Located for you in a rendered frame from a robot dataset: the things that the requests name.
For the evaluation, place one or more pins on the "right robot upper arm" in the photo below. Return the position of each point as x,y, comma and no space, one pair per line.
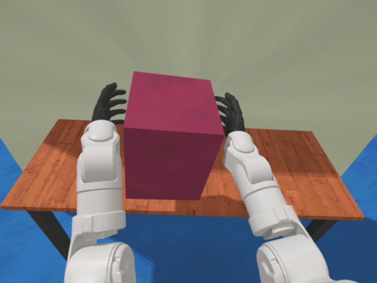
294,259

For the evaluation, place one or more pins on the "left robot hand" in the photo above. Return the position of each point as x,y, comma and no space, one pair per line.
102,109

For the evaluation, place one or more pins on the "robot left forearm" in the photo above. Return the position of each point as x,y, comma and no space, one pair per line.
99,182

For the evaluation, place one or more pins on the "right robot hand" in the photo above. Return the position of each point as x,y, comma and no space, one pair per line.
233,120

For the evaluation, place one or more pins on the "left robot upper arm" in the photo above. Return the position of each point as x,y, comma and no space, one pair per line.
102,263

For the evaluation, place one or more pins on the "table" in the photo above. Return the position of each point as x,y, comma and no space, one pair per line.
304,173

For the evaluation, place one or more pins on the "carton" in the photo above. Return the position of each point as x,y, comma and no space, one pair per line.
172,135

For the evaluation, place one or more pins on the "robot right forearm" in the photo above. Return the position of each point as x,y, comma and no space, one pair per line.
270,216

